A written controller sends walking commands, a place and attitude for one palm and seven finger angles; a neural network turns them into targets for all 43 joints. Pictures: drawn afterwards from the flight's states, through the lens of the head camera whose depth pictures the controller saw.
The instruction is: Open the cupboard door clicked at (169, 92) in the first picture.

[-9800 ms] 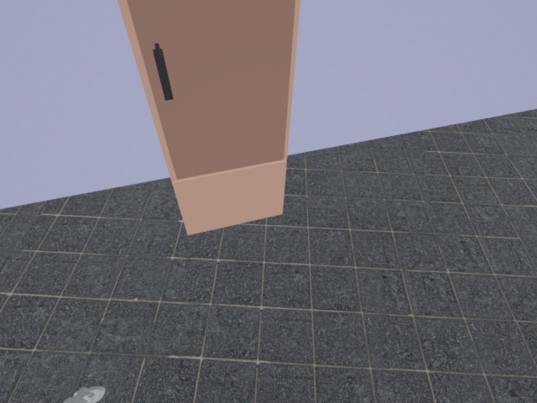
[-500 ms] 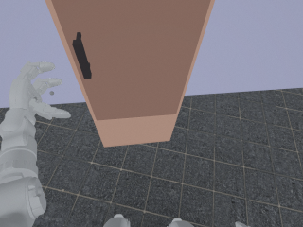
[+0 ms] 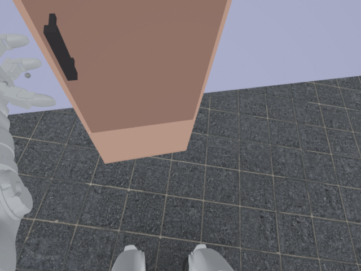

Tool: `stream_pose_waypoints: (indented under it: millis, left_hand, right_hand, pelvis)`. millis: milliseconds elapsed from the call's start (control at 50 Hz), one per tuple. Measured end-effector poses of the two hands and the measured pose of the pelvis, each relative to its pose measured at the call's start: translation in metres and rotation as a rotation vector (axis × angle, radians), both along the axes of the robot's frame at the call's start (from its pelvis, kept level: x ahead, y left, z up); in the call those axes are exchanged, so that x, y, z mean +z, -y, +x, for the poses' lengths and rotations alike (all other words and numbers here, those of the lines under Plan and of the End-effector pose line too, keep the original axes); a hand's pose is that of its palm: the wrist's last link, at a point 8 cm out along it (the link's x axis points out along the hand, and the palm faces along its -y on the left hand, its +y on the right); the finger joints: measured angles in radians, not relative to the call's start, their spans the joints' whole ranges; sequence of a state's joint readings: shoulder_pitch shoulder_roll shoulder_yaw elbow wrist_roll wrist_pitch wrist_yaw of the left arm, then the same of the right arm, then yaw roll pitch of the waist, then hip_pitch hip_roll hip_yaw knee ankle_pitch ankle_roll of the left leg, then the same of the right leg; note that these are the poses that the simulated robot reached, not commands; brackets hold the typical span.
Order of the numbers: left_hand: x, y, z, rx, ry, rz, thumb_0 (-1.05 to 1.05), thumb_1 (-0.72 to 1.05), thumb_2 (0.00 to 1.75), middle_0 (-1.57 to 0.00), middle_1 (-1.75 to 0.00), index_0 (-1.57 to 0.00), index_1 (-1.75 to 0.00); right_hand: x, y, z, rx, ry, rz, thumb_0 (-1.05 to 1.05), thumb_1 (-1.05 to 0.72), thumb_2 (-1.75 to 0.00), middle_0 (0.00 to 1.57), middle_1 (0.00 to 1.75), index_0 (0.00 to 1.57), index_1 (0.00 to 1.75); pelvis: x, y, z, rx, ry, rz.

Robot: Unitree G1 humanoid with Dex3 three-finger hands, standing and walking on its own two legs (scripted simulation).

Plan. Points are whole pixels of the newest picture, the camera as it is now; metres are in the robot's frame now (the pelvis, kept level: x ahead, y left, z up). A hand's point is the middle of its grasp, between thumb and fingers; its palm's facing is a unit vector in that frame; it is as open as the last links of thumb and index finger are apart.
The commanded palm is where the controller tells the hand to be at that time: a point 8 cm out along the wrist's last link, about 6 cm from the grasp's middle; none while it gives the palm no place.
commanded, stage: move the hooked fingers beside the handle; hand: left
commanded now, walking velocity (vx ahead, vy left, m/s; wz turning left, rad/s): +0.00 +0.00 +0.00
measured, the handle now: (63, 49) +0.58 +0.23 +0.09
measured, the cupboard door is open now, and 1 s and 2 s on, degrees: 0 0 0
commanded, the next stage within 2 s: slide the fingers in behind the handle in 0.94 s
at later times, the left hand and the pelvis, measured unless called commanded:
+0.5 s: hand (26, 71) +0.51 +0.28 +0.09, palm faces +0.13 -0.99 -0.01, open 14.0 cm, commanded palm +0.49 +0.32 +0.09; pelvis +0.02 +0.01 +0.00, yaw -1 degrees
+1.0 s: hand (27, 73) +0.51 +0.28 +0.10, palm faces +0.13 -0.99 -0.02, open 14.0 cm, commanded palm +0.49 +0.31 +0.09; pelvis +0.00 +0.01 +0.00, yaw +0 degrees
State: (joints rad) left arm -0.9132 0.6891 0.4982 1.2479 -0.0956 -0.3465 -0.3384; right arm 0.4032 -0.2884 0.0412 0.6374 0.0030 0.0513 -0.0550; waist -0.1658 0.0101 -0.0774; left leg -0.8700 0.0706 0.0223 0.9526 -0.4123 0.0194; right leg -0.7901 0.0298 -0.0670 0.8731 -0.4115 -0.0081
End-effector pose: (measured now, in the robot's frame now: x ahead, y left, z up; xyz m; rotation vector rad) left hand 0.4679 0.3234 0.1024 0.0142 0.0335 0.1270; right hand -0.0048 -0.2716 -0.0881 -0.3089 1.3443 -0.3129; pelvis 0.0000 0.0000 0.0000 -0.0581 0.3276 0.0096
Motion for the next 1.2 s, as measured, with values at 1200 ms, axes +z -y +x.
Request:
stream_pose_waypoints:
  millis: [1200]
  left_hand:
    - [-0.008,0.002,0.023,0.000,0.002,-0.003,-0.01,-0.50,0.30,-0.30,-1.20,-0.30,-1.20]
  right_hand:
    - [-0.001,-0.010,-0.023,-0.029,-0.084,0.006,0.00,-0.91,-0.90,0.20,0.30,0.20,0.30]
  pelvis:
    - [-0.006,-0.004,0.000,-0.004,-0.038,-0.017]
